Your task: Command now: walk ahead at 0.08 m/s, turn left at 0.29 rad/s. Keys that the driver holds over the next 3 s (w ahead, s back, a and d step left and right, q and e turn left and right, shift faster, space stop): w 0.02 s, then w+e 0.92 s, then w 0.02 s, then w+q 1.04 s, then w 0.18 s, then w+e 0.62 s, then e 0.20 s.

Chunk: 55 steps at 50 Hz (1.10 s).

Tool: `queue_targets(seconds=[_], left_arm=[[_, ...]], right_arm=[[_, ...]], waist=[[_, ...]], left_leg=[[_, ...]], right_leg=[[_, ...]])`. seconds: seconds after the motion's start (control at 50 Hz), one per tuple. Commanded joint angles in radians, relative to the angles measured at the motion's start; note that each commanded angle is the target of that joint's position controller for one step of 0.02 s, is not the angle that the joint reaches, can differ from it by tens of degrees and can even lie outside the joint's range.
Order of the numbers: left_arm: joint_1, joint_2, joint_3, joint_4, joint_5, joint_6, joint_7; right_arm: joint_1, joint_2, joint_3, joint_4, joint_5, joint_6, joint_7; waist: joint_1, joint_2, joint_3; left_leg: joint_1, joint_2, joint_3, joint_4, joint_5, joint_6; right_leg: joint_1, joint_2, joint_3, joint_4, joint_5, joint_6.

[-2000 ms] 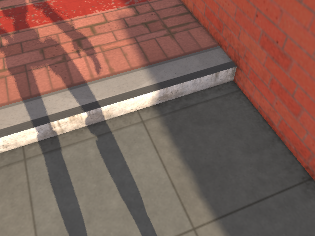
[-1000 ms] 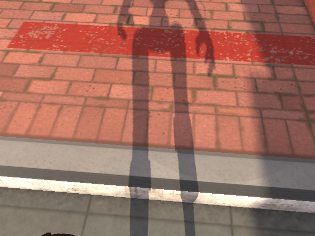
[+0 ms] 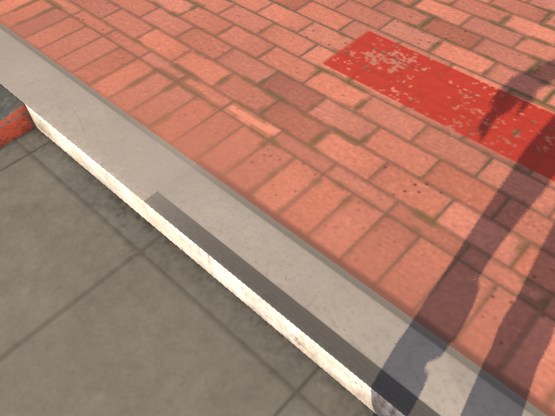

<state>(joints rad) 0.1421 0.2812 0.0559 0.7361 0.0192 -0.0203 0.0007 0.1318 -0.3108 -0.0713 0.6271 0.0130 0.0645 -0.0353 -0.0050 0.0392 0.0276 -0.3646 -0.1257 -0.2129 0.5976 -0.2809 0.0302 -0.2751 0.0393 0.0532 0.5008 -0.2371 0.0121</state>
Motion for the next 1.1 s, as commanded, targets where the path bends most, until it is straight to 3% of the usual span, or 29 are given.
queue_targets(seconds=[0.02, 0.06, 0.1, 0.16, 0.2, 0.22, 0.24, 0.26, 0.28, 0.3, 0.32, 0.34, 0.38, 0.48, 0.56, 0.6, 0.64, 0.66, 0.68, 0.7, 0.72, 0.76, 0.78, 0.84, 0.9, 0.94, 1.0, 1.06, 1.1], left_arm=[[0.039, 0.160, 0.033, -0.055, 0.032, 0.009, -0.001], [0.028, 0.128, 0.022, -0.036, 0.020, 0.026, -0.005], [0.034, 0.145, 0.029, -0.012, 0.004, 0.029, -0.008], [0.107, 0.158, 0.044, 0.022, -0.004, 0.032, -0.026], [0.118, 0.172, 0.057, 0.038, -0.007, 0.038, -0.028], [0.103, 0.168, 0.059, 0.039, -0.014, 0.040, -0.025], [0.095, 0.137, 0.055, 0.035, -0.016, 0.034, -0.017], [0.050, 0.064, 0.036, 0.003, -0.017, 0.021, -0.016], [-0.006, 0.030, 0.021, -0.045, -0.022, 0.008, -0.015], [-0.041, 0.105, 0.034, -0.054, 0.004, 0.003, -0.013], [0.006, 0.112, 0.041, -0.019, -0.002, 0.001, -0.024], [0.055, 0.108, 0.043, 0.011, -0.002, 0.001, -0.034], [0.070, 0.097, 0.043, 0.032, 0.016, 0.010, -0.047], [-0.080, 0.042, 0.015, -0.031, 0.017, 0.016, -0.076], [-0.144, 0.017, -0.008, -0.070, 0.022, 0.021, -0.084], [-0.116, 0.027, -0.006, -0.067, 0.025, 0.023, -0.071], [0.059, 0.063, 0.012, -0.020, 0.028, 0.015, -0.056], [0.211, 0.095, 0.031, 0.032, 0.033, 0.006, -0.046], [0.323, 0.170, 0.059, 0.060, 0.040, 0.003, -0.027], [0.254, 0.301, 0.082, 0.027, 0.035, 0.008, -0.017], [0.263, 0.288, 0.093, 0.025, -0.011, 0.019, -0.019], [0.178, 0.155, 0.057, 0.040, -0.008, 0.021, -0.008], [0.138, 0.129, 0.047, 0.034, -0.005, 0.012, -0.004], [0.129, 0.117, 0.039, 0.037, -0.007, -0.013, -0.001], [0.210, 0.127, 0.039, 0.064, -0.014, -0.030, 0.004], [0.301, 0.118, 0.033, 0.092, -0.006, -0.035, 0.011], [0.394, 0.101, 0.013, 0.144, 0.004, -0.051, 0.017], [0.440, 0.073, -0.005, 0.207, 0.006, -0.053, 0.030], [0.400, 0.075, -0.008, 0.208, -0.012, -0.044, 0.040]], right_arm=[[0.057, -0.141, -0.031, -0.044, -0.072, -0.018, 0.024], [0.081, -0.092, -0.023, -0.001, -0.064, -0.028, 0.058], [0.080, -0.079, -0.011, 0.014, -0.064, -0.036, 0.080], [0.002, -0.044, 0.007, 0.012, -0.059, -0.057, 0.077], [0.036, -0.032, 0.011, 0.036, -0.053, -0.067, 0.059], [0.100, -0.021, 0.012, 0.065, -0.051, -0.076, 0.042], [0.169, -0.046, 0.006, 0.091, -0.051, -0.089, 0.026], [0.281, -0.120, -0.007, 0.112, -0.057, -0.103, 0.007], [0.315, -0.249, -0.037, 0.123, -0.053, -0.105, 0.001], [0.295, -0.214, -0.035, 0.144, -0.063, -0.109, 0.000], [0.229, -0.131, -0.011, 0.137, -0.056, -0.119, 0.005], [0.184, -0.084, 0.002, 0.129, -0.051, -0.128, 0.008], [0.176, -0.057, 0.012, 0.135, -0.047, -0.146, 0.005], [0.252, -0.054, 0.015, 0.195, -0.044, -0.157, 0.021], [0.269, -0.072, 0.016, 0.228, -0.043, -0.158, 0.018], [0.269, -0.078, 0.020, 0.235, -0.041, -0.156, 0.013], [0.240, -0.133, 0.007, 0.229, -0.037, -0.145, 0.011], [0.220, -0.146, 0.004, 0.221, -0.028, -0.142, 0.014], [0.201, -0.108, 0.013, 0.200, -0.030, -0.146, 0.022], [0.250, 0.018, 0.038, 0.136, -0.025, -0.154, 0.031], [0.181, -0.079, 0.023, 0.119, -0.048, -0.158, 0.036], [0.134, -0.059, 0.027, 0.104, -0.053, -0.165, 0.043], [0.132, -0.046, 0.028, 0.100, -0.064, -0.157, 0.045], [0.164, -0.005, 0.039, 0.090, -0.082, -0.109, 0.061], [0.042, 0.020, 0.050, 0.020, -0.085, -0.089, 0.056], [-0.061, 0.061, 0.066, -0.031, -0.088, -0.084, 0.049], [-0.195, 0.075, 0.083, -0.118, -0.083, -0.089, 0.034], [-0.308, 0.096, 0.109, -0.216, -0.074, -0.083, 0.030], [-0.244, 0.083, 0.115, -0.220, -0.067, -0.064, 0.048]], waist=[[0.010, -0.217, -0.080], [-0.008, -0.176, -0.015], [-0.007, -0.227, 0.017], [0.043, -0.223, 0.022], [0.020, -0.220, 0.027], [-0.023, -0.187, 0.019], [-0.057, -0.139, -0.008], [-0.114, 0.021, -0.048], [-0.137, 0.190, -0.027], [-0.112, 0.085, 0.062], [-0.060, 0.031, 0.098], [-0.032, 0.034, 0.106], [-0.025, 0.056, 0.075], [-0.053, 0.058, 0.090], [-0.050, 0.083, 0.081], [-0.022, 0.068, 0.043], [0.061, 0.074, -0.065], [0.133, 0.048, -0.138], [0.185, -0.048, -0.190], [0.065, -0.282, -0.253], [0.132, -0.135, -0.295], [0.049, -0.054, -0.026], [0.012, -0.033, 0.000], [-0.035, -0.044, -0.018], [-0.006, -0.053, -0.004], [0.037, -0.089, 0.000], [0.059, -0.085, 0.049], [0.063, -0.111, 0.076], [0.031, -0.073, 0.025]], left_leg=[[-0.106, -0.012, 0.052, 0.292, -0.274, -0.009], [-0.104, 0.011, 0.045, 0.354, -0.149, -0.012], [-0.115, 0.050, 0.158, 0.285, -0.119, -0.033], [-0.026, 0.049, 0.220, 0.071, -0.183, -0.037], [0.113, 0.033, 0.240, -0.130, -0.151, -0.010], [0.249, 0.029, 0.260, -0.267, -0.022, 0.009], [0.447, 0.075, 0.209, -0.303, 0.027, 0.028], [0.632, 0.279, -0.006, -0.393, -0.183, 0.058], [0.605, 0.494, -0.340, -0.515, -0.465, 0.142], [0.471, 0.548, -0.366, -0.510, -0.451, 0.200], [0.444, 0.485, -0.277, -0.516, -0.388, 0.187], [0.436, 0.431, -0.167, -0.523, -0.271, 0.154], [0.439, 0.364, 0.011, -0.499, -0.008, 0.123], [0.410, 0.344, 0.200, -0.468, 0.320, 0.125], [0.364, 0.353, 0.307, -0.414, 0.518, 0.108], [0.378, 0.364, 0.352, -0.292, 0.901, 0.098], [0.361, 0.362, 0.385, -0.009, 1.158, 0.082], [0.257, 0.340, 0.400, 0.204, 1.007, 0.059], [0.025, 0.272, 0.404, 0.526, 0.529, 0.023], [-0.282, 0.108, 0.320, 0.889, -0.213, -0.030], [-0.337, 0.126, 0.149, 0.931, -0.136, -0.030], [-0.403, 0.201, 0.184, 0.897, -0.040, -0.027], [-0.360, 0.224, 0.175, 0.850, -0.031, -0.032], [-0.341, 0.224, 0.201, 0.869, -0.002, -0.061], [-0.518, 0.235, 0.229, 0.900, 0.018, -0.081], [-0.732, 0.223, 0.255, 1.086, -0.043, -0.085], [-1.059, 0.226, 0.252, 1.268, -0.185, -0.041], [-1.057, 0.224, 0.292, 1.126, -0.267, 0.005], [-0.702, 0.223, 0.327, 0.821, -0.140, 0.047]], right_leg=[[0.101, -0.399, 0.439, -0.273, 0.042, -0.247], [0.049, -0.278, 0.350, -0.325, -0.282, -0.191], [0.093, -0.210, 0.289, -0.336, -0.247, -0.175], [0.119, -0.178, 0.275, -0.297, -0.181, -0.189], [0.068, -0.161, 0.275, -0.255, -0.176, -0.196], [-0.002, -0.140, 0.264, -0.213, -0.183, -0.183], [-0.143, -0.107, 0.249, -0.151, -0.204, -0.147], [-0.329, -0.029, 0.158, 0.057, -0.281, -0.094], [-0.510, 0.077, 0.011, 0.265, -0.306, -0.076], [-0.512, -0.027, 0.073, 0.393, -0.246, -0.092], [-0.498, -0.046, 0.085, 0.438, -0.174, -0.094], [-0.481, -0.059, 0.074, 0.451, -0.119, -0.082], [-0.459, -0.065, 0.019, 0.511, -0.045, -0.055], [-0.487, -0.086, -0.047, 0.431, 0.070, -0.014], [-0.326, -0.073, -0.148, 0.266, 0.085, -0.054], [-0.210, -0.016, -0.203, 0.237, 0.044, -0.107], [0.003, 0.056, -0.214, 0.183, -0.007, -0.159], [0.216, 0.077, -0.187, 0.077, 0.048, -0.185], [0.430, -0.054, 0.008, 0.000, 0.007, -0.228], [0.564, -0.374, 0.571, -0.111, 0.181, -0.358], [0.514, -0.389, 0.660, -0.220, 0.055, -0.425], [0.255, -0.307, 0.456, -0.245, -0.030, -0.365], [0.159, -0.249, 0.384, -0.252, 0.036, -0.329], [0.042, -0.172, 0.276, -0.250, 0.224, -0.319], [0.056, -0.145, 0.279, -0.246, 0.215, -0.311], [0.136, -0.160, 0.359, -0.234, 0.125, -0.337], [0.284, -0.225, 0.401, -0.258, 0.081, -0.337], [0.296, -0.198, 0.288, -0.328, 0.210, -0.260], [0.215, -0.188, 0.158, -0.463, 0.424, -0.236]])
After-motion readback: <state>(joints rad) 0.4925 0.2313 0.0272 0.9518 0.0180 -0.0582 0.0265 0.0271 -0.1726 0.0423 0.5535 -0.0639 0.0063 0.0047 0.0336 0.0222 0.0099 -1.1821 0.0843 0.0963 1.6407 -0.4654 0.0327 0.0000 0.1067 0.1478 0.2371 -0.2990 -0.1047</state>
